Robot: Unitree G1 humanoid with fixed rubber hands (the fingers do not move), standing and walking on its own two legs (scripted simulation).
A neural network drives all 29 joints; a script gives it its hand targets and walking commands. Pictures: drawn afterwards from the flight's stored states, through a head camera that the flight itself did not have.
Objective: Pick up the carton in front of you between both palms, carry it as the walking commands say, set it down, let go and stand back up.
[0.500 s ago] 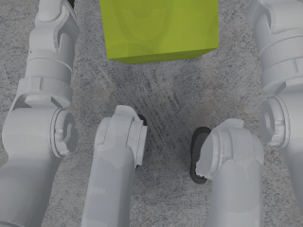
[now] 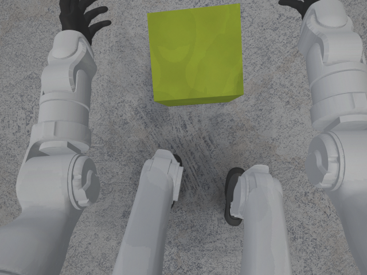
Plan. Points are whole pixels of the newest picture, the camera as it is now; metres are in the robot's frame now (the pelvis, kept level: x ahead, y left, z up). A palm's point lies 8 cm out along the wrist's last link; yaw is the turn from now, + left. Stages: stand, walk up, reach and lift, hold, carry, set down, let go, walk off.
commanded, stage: set down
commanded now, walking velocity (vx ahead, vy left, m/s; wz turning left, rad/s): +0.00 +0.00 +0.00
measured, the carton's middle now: (196, 66) +0.53 +0.08 -0.37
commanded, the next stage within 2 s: let go in 0.40 s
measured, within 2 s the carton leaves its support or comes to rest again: neither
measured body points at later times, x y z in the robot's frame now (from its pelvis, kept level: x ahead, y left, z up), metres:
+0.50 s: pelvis +0.02 +0.00 +0.13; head +0.33 +0.02 +0.46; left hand +0.51 +0.28 +0.04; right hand +0.59 -0.11 +0.03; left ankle +0.10 +0.12 -0.46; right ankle +0.09 -0.12 -0.46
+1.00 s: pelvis +0.07 +0.01 +0.24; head +0.25 +0.01 +0.65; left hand +0.35 +0.26 +0.14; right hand +0.41 -0.18 +0.13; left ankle +0.10 +0.12 -0.46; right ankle +0.09 -0.12 -0.46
